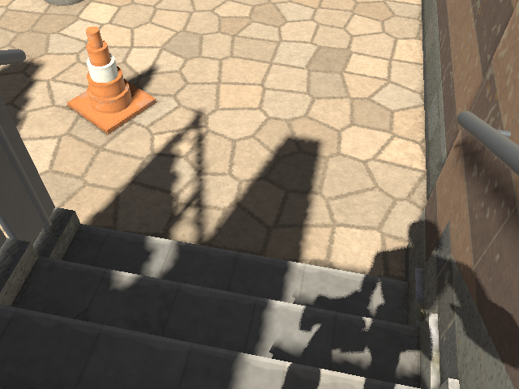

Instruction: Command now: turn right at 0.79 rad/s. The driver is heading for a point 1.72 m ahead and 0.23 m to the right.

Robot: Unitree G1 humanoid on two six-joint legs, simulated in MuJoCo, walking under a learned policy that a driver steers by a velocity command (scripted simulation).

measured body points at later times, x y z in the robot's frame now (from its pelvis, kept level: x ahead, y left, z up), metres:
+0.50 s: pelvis +0.04 +0.01 -0.03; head +0.08 +0.01 +0.41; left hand +0.31 +0.11 -0.14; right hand -0.06 -0.24 -0.15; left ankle +0.02 +0.10 -0.68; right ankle +0.11 -0.18 -0.71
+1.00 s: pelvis +0.15 -0.01 -0.13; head +0.16 +0.01 +0.32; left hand +0.32 +0.22 -0.25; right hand +0.18 -0.27 -0.24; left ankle +0.24 +0.09 -0.80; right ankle +0.11 -0.16 -0.84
